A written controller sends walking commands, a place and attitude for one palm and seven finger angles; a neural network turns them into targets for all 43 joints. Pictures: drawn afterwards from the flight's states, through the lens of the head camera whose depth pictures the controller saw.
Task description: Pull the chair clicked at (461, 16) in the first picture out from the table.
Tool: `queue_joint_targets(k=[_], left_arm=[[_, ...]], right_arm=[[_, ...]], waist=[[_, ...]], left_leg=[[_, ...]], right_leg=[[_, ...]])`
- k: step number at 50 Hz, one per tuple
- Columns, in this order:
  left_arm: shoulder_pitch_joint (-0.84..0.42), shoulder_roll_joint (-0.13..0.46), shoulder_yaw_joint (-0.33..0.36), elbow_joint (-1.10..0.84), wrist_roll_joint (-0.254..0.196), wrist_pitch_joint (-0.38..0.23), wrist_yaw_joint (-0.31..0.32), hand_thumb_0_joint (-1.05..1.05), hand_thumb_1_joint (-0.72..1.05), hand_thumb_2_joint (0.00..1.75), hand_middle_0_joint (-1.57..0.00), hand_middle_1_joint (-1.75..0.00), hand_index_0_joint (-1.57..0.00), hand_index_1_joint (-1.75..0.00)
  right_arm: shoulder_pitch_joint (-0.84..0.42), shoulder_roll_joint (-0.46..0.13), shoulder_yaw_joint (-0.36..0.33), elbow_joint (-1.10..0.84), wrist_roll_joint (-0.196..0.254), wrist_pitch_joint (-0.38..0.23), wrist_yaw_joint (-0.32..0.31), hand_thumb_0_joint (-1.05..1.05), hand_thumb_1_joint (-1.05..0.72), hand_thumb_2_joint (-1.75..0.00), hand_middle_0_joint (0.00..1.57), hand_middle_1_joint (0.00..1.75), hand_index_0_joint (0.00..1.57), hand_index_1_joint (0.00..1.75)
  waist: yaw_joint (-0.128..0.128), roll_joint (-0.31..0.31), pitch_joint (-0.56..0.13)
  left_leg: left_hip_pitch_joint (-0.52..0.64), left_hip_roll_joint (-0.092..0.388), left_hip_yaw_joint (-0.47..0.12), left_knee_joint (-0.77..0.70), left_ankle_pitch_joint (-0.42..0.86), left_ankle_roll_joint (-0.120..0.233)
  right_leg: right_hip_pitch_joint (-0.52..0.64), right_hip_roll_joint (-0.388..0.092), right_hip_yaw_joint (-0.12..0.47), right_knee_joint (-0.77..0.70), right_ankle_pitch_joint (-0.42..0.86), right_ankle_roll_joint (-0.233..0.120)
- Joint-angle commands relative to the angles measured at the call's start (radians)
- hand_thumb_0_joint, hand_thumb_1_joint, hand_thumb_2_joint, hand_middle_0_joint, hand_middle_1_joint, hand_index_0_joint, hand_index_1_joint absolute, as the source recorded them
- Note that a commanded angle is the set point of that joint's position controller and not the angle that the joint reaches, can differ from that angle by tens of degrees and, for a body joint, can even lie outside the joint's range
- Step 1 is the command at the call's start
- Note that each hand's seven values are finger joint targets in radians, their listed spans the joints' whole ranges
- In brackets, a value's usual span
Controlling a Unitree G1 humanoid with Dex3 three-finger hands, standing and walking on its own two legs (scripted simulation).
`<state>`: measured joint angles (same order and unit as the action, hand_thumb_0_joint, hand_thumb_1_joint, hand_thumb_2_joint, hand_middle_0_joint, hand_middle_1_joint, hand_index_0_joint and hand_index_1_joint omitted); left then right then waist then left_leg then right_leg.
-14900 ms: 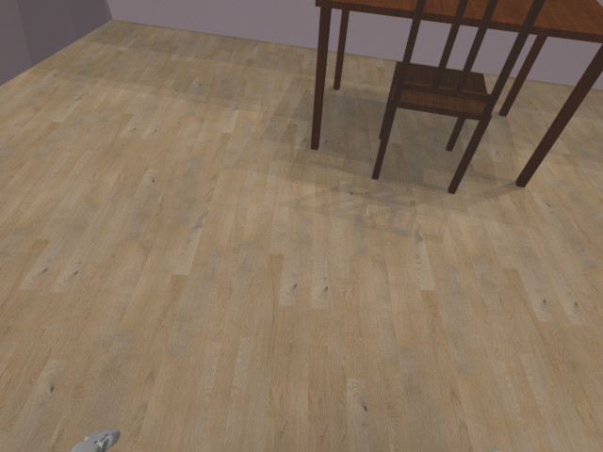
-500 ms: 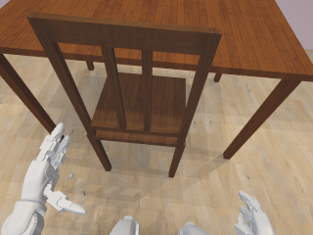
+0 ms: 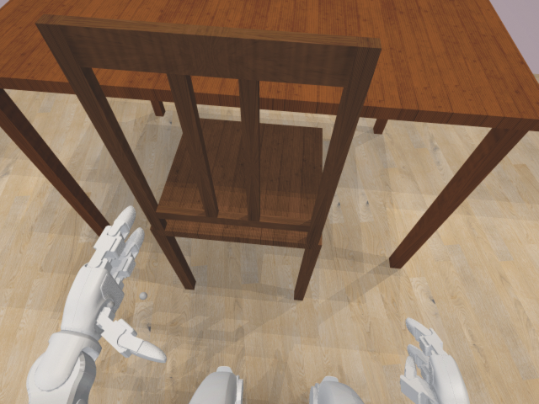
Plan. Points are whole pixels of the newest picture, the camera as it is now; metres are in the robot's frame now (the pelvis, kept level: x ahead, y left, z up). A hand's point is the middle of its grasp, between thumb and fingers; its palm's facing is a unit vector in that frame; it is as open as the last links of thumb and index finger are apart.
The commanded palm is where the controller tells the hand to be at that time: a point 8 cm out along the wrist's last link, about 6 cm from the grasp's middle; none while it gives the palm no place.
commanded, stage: aim the fingers beside a spindle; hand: left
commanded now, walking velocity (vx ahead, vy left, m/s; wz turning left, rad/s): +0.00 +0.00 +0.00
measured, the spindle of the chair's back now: (199, 160) +0.50 +0.15 +0.02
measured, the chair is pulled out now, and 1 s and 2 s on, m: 0.00 0.00 0.00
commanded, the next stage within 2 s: none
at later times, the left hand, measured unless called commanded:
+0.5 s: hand (170, 272) +0.29 +0.16 +0.02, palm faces -0.10 -0.99 -0.05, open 16.9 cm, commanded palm +0.28 +0.22 +0.02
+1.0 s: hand (184, 249) +0.34 +0.15 +0.00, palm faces -0.08 -1.00 -0.03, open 16.9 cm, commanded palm +0.32 +0.21 +0.00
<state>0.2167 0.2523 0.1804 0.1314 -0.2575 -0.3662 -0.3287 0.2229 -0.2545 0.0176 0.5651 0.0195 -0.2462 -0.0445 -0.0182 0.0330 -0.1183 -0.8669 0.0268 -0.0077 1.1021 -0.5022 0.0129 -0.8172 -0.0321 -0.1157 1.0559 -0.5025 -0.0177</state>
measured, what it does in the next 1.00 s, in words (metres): stands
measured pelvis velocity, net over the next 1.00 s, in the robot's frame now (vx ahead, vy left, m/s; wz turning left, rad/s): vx -0.01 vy -0.01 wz -0.02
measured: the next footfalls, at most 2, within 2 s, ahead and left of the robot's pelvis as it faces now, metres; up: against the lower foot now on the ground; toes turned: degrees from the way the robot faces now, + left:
none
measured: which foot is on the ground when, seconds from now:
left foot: down 0.00-1.00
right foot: down 0.00-1.00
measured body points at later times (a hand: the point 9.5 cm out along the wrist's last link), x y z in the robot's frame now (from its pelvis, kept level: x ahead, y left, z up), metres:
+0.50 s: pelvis -0.01 -0.01 -0.01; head +0.08 -0.01 +0.43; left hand +0.29 +0.21 +0.02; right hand +0.15 -0.26 -0.11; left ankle +0.02 +0.11 -0.66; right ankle +0.01 -0.11 -0.66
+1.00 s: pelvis -0.01 -0.01 -0.03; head +0.10 -0.01 +0.41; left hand +0.34 +0.21 +0.00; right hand +0.13 -0.26 -0.13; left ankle +0.02 +0.11 -0.66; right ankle +0.01 -0.11 -0.66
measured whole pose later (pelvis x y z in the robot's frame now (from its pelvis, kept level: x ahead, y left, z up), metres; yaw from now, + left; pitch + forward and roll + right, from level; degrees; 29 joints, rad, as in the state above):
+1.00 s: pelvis -0.01 -0.01 -0.03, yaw -1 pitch +21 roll -1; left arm -0.17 0.24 0.20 0.46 -0.20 -0.41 -0.25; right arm 0.23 -0.26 0.01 0.59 0.01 -0.16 -0.02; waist -0.05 0.03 -0.14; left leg -1.05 0.04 0.01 1.21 -0.52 0.01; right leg -1.02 -0.03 -0.10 1.19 -0.53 -0.03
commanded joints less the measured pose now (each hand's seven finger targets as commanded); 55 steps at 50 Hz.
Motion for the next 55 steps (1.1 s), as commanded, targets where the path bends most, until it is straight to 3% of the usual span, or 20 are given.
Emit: queue_joint_targets(k=[1, 3, 7, 10, 13, 16, 20, 21, 26, 33, 37, 40, 45, 47, 52, 55], left_arm=[[-0.079, 0.136, 0.084, -0.203, -0.007, -0.075, 0.038, 0.00, -0.50, 0.30, -0.06, -0.08, -0.06, -0.08], [-0.091, 0.131, 0.086, -0.174, 0.001, -0.073, 0.050, 0.00, -0.50, 0.30, -0.06, -0.08, -0.06, -0.08], [-0.114, 0.128, 0.073, -0.176, 0.009, -0.074, 0.053, 0.00, -0.50, 0.30, -0.06, -0.08, -0.06, -0.08], [-0.153, 0.148, 0.088, -0.155, 0.008, -0.085, 0.049, 0.00, -0.50, 0.30, -0.06, -0.08, -0.06, -0.08], [-0.236, 0.127, 0.059, -0.154, 0.004, -0.106, 0.044, 0.00, -0.50, 0.30, -0.06, -0.08, -0.06, -0.08], [-0.273, 0.120, 0.049, -0.105, 0.007, -0.109, 0.043, 0.00, -0.50, 0.30, -0.06, -0.08, -0.06, -0.08], [-0.288, 0.142, 0.067, -0.067, 0.011, -0.098, 0.040, 0.00, -0.50, 0.30, -0.06, -0.08, -0.06, -0.08], [-0.284, 0.146, 0.082, -0.045, 0.008, -0.092, 0.040, 0.00, -0.50, 0.30, -0.06, -0.08, -0.06, -0.08], [-0.338, 0.147, 0.089, -0.023, 0.015, -0.086, 0.056, 0.00, -0.50, 0.30, -0.06, -0.08, -0.06, -0.08], [-0.502, 0.150, 0.079, 0.044, 0.028, -0.110, 0.066, 0.00, -0.50, 0.30, -0.06, -0.08, -0.06, -0.08], [-0.495, 0.168, 0.099, 0.063, 0.025, -0.113, 0.052, 0.00, -0.50, 0.30, -0.06, -0.08, -0.06, -0.08], [-0.514, 0.132, 0.061, 0.066, 0.027, -0.105, 0.050, 0.00, -0.50, 0.30, -0.06, -0.08, -0.06, -0.08], [-0.585, 0.145, 0.078, 0.128, 0.038, -0.102, 0.072, 0.00, -0.50, 0.30, -0.06, -0.08, -0.06, -0.08], [-0.567, 0.167, 0.109, 0.119, 0.040, -0.112, 0.084, 0.00, -0.50, 0.30, -0.06, -0.08, -0.06, -0.08], [-0.606, 0.119, 0.048, 0.092, 0.055, -0.133, 0.097, 0.00, -0.50, 0.30, -0.06, -0.08, -0.06, -0.08], [-0.644, 0.095, 0.021, 0.149, 0.066, -0.122, 0.103, 0.00, -0.50, 0.30, -0.06, -0.08, -0.06, -0.08]], right_arm=[[-0.013, -0.134, -0.066, -0.132, 0.000, -0.047, -0.006, 0.00, -0.90, -0.90, 0.20, 0.30, 0.20, 0.30], [-0.018, -0.134, -0.067, -0.132, 0.002, -0.038, -0.004, 0.00, -0.90, -0.90, 0.20, 0.30, 0.20, 0.30], [-0.016, -0.136, -0.070, -0.142, 0.001, -0.028, 0.000, 0.00, -0.90, -0.90, 0.20, 0.30, 0.20, 0.30], [-0.007, -0.138, -0.068, -0.133, 0.000, -0.023, -0.006, 0.00, -0.90, -0.90, 0.20, 0.30, 0.20, 0.30], [-0.007, -0.138, -0.064, -0.124, 0.001, -0.028, -0.008, 0.00, -0.90, -0.90, 0.20, 0.30, 0.20, 0.30], [-0.001, -0.143, -0.062, -0.112, 0.001, -0.028, -0.011, 0.00, -0.90, -0.90, 0.20, 0.30, 0.20, 0.30], [0.008, -0.146, -0.067, -0.107, -0.002, -0.024, -0.008, 0.00, -0.90, -0.90, 0.20, 0.30, 0.20, 0.30], [0.007, -0.146, -0.066, -0.107, -0.002, -0.020, -0.006, 0.00, -0.90, -0.90, 0.20, 0.30, 0.20, 0.30], [0.003, -0.143, -0.065, -0.115, -0.001, -0.004, -0.001, 0.00, -0.90, -0.90, 0.20, 0.30, 0.20, 0.30], [0.016, -0.145, -0.063, -0.091, -0.003, 0.008, -0.003, 0.00, -0.90, -0.90, 0.20, 0.30, 0.20, 0.30], [0.026, -0.147, -0.066, -0.090, -0.005, 0.011, -0.001, 0.00, -0.90, -0.90, 0.20, 0.30, 0.20, 0.30], [0.033, -0.147, -0.070, -0.091, -0.007, 0.014, 0.002, 0.00, -0.90, -0.90, 0.20, 0.30, 0.20, 0.30], [0.040, -0.150, -0.067, -0.080, -0.008, 0.030, 0.005, 0.00, -0.90, -0.90, 0.20, 0.30, 0.20, 0.30], [0.046, -0.151, -0.071, -0.082, -0.012, 0.036, 0.009, 0.00, -0.90, -0.90, 0.20, 0.30, 0.20, 0.30], [0.052, -0.146, -0.072, -0.082, -0.017, 0.046, 0.019, 0.00, -0.90, -0.90, 0.20, 0.30, 0.20, 0.30], [0.058, -0.150, -0.073, -0.071, -0.015, 0.055, 0.019, 0.00, -0.90, -0.90, 0.20, 0.30, 0.20, 0.30]], waist=[[-0.007, 0.017, -0.269], [-0.006, 0.019, -0.246], [-0.005, 0.014, -0.275], [-0.015, -0.015, -0.284], [-0.027, 0.017, -0.279], [-0.035, 0.004, -0.285], [-0.023, 0.002, -0.328], [-0.018, -0.021, -0.332], [-0.015, -0.010, -0.329], [-0.045, -0.014, -0.321], [-0.030, 0.005, -0.384], [-0.035, 0.022, -0.405], [-0.046, -0.017, -0.367], [-0.030, -0.015, -0.405], [-0.037, 0.028, -0.448], [-0.060, -0.007, -0.404]], left_leg=[[0.214, -0.016, -0.045, -0.145, 0.322, -0.002], [0.185, -0.018, -0.038, -0.143, 0.295, -0.003], [0.174, -0.019, -0.030, -0.131, 0.290, 0.001], [0.150, -0.018, -0.024, -0.111, 0.285, 0.005], [0.146, -0.019, -0.027, -0.104, 0.256, 0.005], [0.138, -0.018, -0.031, -0.096, 0.241, 0.008], [0.127, -0.020, -0.027, -0.084, 0.263, 0.009], [0.106, -0.022, -0.022, -0.085, 0.251, 0.009], [0.082, -0.023, -0.015, -0.080, 0.253, 0.010], [0.042, -0.020, -0.015, -0.051, 0.205, 0.013], [0.051, -0.021, -0.011, -0.042, 0.250, 0.013], [0.080, -0.020, -0.015, -0.038, 0.284, 0.014], [0.028, -0.018, -0.019, -0.026, 0.247, 0.013], [0.040, -0.019, -0.019, -0.023, 0.279, 0.011], [0.096, -0.017, -0.030, -0.018, 0.327, 0.007], [0.068, -0.014, -0.037, -0.008, 0.289, 0.008]], right_leg=[[0.102, 0.017, 0.050, -0.128, 0.257, -0.007], [0.092, 0.015, 0.053, -0.124, 0.243, -0.009], [0.100, 0.011, 0.063, -0.121, 0.251, -0.009], [0.106, 0.014, 0.075, -0.120, 0.258, -0.007], [0.075, 0.011, 0.078, -0.117, 0.223, -0.008], [0.055, 0.014, 0.079, -0.114, 0.204, -0.008], [0.075, 0.013, 0.087, -0.102, 0.234, -0.008], [0.093, 0.010, 0.091, -0.105, 0.232, -0.006], [0.097, 0.008, 0.098, -0.095, 0.244, -0.007], [0.051, 0.010, 0.108, -0.087, 0.196, -0.005], [0.083, 0.008, 0.114, -0.071, 0.253, -0.006], [0.060, 0.009, 0.104, -0.055, 0.282, -0.006], [0.025, 0.012, 0.101, -0.047, 0.245, -0.006], [0.042, 0.011, 0.100, -0.033, 0.277, -0.008], [0.013, 0.011, 0.091, -0.014, 0.299, -0.010], [-0.039, 0.014, 0.082, -0.010, 0.256, -0.010]])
